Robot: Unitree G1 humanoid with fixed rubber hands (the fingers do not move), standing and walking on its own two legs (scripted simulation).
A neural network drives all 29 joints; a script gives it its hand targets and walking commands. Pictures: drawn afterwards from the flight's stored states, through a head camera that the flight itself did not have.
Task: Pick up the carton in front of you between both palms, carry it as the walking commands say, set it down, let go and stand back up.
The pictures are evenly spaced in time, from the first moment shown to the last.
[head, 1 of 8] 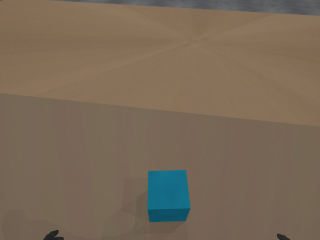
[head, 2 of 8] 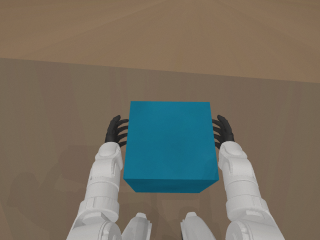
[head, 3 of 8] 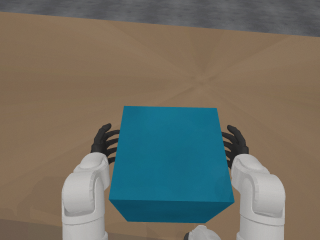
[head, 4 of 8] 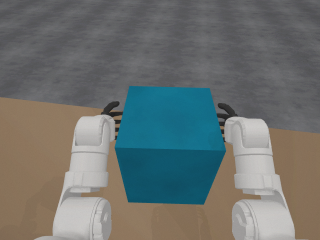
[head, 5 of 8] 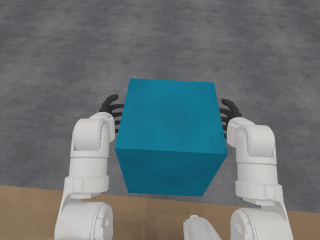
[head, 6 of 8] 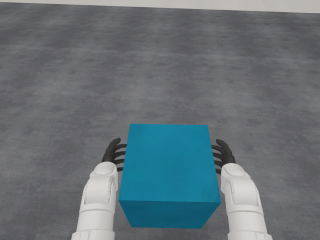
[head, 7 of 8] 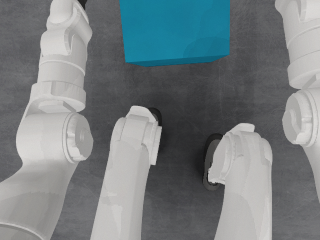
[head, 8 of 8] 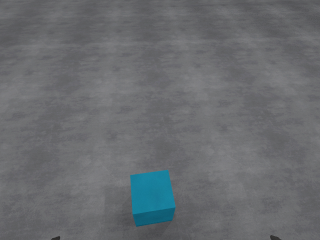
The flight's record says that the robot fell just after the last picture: no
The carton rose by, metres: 0.69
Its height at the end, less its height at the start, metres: -0.23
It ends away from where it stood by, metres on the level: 5.46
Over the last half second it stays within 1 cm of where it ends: yes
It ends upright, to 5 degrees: yes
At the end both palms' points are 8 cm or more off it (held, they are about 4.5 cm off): yes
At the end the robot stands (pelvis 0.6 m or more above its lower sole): yes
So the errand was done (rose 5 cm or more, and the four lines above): yes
